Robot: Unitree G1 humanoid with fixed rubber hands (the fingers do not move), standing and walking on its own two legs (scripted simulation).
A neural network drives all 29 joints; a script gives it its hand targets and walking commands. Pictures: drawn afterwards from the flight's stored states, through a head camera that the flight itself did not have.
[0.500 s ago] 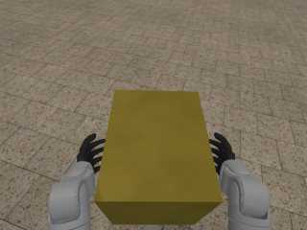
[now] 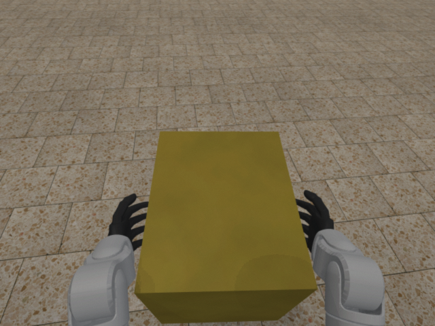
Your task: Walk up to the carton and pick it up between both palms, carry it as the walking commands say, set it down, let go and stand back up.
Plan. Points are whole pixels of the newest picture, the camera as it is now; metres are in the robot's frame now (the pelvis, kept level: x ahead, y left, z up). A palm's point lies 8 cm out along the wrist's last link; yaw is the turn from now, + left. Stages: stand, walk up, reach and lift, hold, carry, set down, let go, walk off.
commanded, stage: carry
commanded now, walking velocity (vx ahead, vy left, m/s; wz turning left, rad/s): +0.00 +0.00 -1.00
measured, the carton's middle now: (219, 227) +0.32 +0.01 +0.02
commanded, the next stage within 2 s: none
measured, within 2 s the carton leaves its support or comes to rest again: neither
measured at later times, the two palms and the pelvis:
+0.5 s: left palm (263, 252) +0.25 -0.06 +0.06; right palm out of the picture +0.08 -0.33 +0.05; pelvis -0.05 -0.05 -0.01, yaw -30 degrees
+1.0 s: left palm (386, 291) +0.18 -0.22 +0.10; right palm out of the picture -0.10 -0.37 +0.10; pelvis -0.09 -0.07 +0.01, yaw -61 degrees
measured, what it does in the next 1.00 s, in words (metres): walks backwards, turning right: right foot, then left foot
